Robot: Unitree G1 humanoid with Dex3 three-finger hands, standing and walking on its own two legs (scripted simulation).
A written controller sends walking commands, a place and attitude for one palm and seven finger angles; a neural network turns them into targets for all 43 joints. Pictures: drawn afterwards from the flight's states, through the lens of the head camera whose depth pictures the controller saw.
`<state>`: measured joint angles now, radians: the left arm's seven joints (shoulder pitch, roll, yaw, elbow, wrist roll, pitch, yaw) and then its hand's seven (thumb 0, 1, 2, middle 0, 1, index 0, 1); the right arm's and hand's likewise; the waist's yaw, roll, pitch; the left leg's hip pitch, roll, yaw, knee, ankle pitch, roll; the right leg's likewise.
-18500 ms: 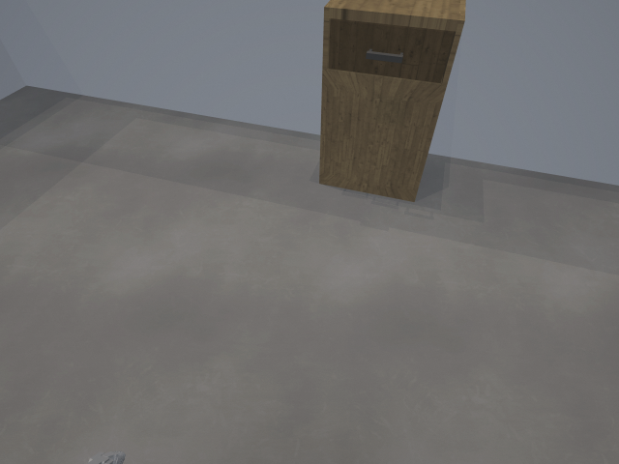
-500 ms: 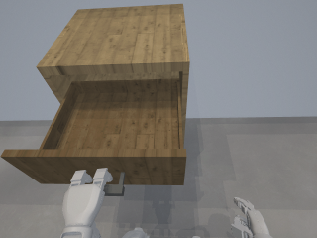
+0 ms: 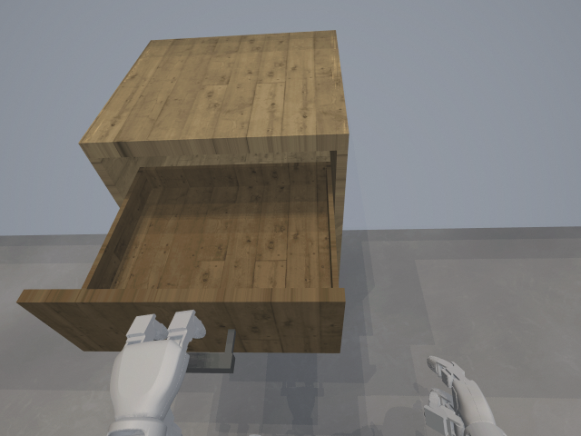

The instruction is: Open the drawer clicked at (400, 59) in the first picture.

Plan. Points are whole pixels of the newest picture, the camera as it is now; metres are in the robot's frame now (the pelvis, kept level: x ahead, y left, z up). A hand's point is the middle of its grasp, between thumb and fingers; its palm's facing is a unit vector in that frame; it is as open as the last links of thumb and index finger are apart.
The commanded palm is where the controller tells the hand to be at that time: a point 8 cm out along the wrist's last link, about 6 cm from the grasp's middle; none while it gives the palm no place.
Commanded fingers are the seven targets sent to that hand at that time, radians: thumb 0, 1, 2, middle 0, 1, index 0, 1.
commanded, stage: lift the hand off the handle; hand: left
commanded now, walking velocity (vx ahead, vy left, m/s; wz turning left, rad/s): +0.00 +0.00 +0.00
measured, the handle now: (189, 349) +0.25 +0.18 -0.03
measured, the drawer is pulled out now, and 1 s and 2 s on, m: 0.30 0.30 0.30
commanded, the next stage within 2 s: draw the hand back to the body in 1.68 s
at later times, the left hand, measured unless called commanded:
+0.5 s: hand (157, 371) +0.20 +0.19 +0.03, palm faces +0.03 -0.17 -0.99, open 13.7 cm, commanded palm +0.18 +0.19 +0.09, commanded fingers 0.00 -0.50 0.30 -0.30 -1.20 -0.30 -1.20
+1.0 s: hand (153, 360) +0.20 +0.19 +0.05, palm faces +0.02 -0.18 -0.98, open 13.4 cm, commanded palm +0.19 +0.18 +0.13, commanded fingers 0.00 -0.50 0.30 -0.30 -1.20 -0.30 -1.20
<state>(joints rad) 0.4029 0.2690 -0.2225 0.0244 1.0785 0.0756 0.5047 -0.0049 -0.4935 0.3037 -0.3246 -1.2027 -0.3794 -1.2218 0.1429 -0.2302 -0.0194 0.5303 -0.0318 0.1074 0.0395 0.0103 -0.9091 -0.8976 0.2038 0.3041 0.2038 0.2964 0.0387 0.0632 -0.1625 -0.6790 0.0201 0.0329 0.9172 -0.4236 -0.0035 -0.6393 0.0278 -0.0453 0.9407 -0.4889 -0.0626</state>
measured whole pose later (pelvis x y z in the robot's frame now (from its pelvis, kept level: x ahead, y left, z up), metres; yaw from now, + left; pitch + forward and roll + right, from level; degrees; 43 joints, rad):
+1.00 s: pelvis +0.01 +0.01 +0.02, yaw -1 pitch +6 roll +0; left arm 0.45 0.32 -0.23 -0.21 1.02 0.09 0.33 -0.01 -0.49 0.30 -0.37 -1.23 -0.41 -1.23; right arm 0.14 -0.23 -0.01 0.53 -0.02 0.09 0.06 0.01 -0.91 -0.90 0.20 0.30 0.20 0.30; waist 0.08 0.09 -0.11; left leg -0.49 0.02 0.05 0.77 -0.38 0.01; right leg -0.45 0.03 -0.03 0.78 -0.43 -0.05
